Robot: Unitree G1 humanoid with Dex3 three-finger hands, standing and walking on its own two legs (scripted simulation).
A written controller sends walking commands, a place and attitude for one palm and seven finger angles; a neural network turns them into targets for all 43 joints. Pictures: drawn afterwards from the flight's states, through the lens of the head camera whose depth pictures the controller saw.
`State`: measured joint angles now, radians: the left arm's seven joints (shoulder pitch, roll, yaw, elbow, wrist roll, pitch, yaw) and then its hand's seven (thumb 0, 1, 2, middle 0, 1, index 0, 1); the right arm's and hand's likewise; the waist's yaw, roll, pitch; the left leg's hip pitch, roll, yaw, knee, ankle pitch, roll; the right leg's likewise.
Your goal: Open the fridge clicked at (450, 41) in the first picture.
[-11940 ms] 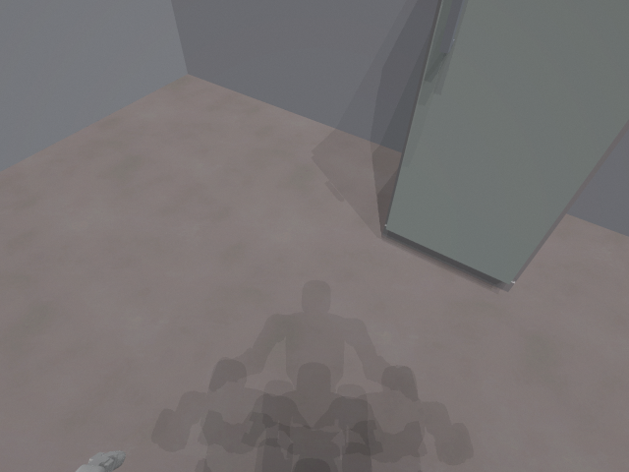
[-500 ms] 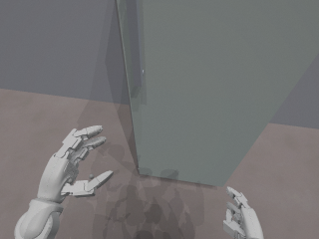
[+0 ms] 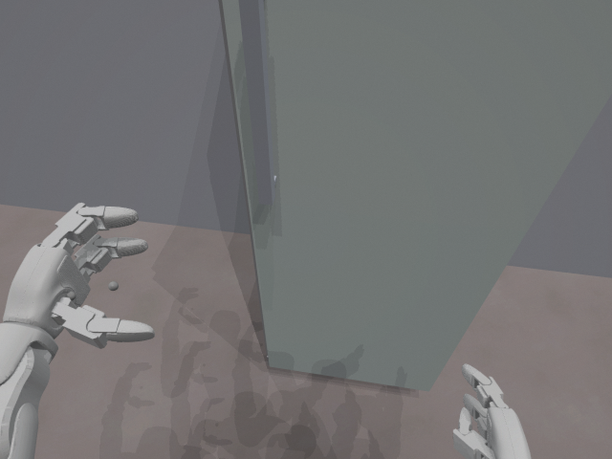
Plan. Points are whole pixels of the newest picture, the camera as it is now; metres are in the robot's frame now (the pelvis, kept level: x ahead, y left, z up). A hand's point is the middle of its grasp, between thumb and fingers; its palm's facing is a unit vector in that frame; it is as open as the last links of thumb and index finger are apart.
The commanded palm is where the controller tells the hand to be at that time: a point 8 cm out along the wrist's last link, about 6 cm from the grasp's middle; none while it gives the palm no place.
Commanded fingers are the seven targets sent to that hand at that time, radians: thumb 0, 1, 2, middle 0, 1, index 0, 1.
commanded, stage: raise the hand to about handle height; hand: left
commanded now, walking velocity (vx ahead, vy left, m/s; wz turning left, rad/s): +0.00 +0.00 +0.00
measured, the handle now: (264, 109) +0.51 +0.12 +0.23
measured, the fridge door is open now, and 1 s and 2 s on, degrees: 0 0 0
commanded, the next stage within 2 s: move the hooked fingers beside the handle in 0.92 s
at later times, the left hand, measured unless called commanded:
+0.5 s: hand (71, 188) +0.28 +0.26 +0.26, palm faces +0.10 -0.99 -0.13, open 14.0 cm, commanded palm +0.23 +0.29 +0.24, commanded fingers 0.00 -0.50 0.30 -0.30 -1.20 -0.30 -1.20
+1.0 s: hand (85, 214) +0.27 +0.25 +0.23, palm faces +0.04 -0.99 -0.13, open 14.0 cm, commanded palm +0.23 +0.30 +0.24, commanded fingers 0.00 -0.50 0.30 -0.30 -1.20 -0.30 -1.20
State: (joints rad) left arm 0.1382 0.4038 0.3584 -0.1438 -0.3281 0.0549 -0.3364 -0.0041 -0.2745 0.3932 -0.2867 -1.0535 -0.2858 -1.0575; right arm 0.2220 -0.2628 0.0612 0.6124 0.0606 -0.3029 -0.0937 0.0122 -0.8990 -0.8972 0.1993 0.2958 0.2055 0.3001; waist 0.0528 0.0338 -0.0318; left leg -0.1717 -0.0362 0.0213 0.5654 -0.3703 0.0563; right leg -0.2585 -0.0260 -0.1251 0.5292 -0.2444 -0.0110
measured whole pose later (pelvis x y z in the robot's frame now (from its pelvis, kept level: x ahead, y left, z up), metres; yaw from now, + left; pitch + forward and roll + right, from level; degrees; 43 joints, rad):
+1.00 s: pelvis -0.01 -0.02 +0.01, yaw +0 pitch -4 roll +0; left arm -0.22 0.54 0.49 0.07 -0.33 0.33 -0.47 -0.01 -0.50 0.30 -0.30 -1.20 -0.30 -1.20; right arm 0.19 -0.28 0.10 0.61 0.10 -0.20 -0.08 0.01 -0.90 -0.90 0.20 0.30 0.21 0.30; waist 0.06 0.08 -0.02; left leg -0.11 -0.03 0.02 0.48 -0.31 0.03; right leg -0.21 -0.01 -0.13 0.46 -0.20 -0.04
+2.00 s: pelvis +0.01 -0.02 +0.01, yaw +0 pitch +0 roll +0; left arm -0.53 0.44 0.34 0.32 -0.25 0.28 -0.34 -0.01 -0.50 0.30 -0.30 -1.20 -0.30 -1.20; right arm 0.19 -0.26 0.09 0.62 0.09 -0.13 -0.08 0.01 -0.90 -0.90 0.20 0.30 0.21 0.30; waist 0.03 0.06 -0.03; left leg -0.12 -0.03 0.02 0.42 -0.30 0.04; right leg -0.23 -0.01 -0.12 0.43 -0.20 -0.03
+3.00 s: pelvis +0.01 -0.01 +0.01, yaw -2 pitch +4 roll -1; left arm -0.78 0.50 0.35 0.75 -0.19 0.09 -0.34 -0.01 -0.50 0.30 -0.30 -1.20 -0.30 -1.20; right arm 0.36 -0.29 0.04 0.66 0.08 -0.09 -0.07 0.01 -0.90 -0.90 0.20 0.30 0.21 0.30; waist -0.02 0.03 -0.04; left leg -0.18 -0.02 0.05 0.41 -0.30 0.05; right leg -0.29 0.00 -0.09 0.40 -0.18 -0.02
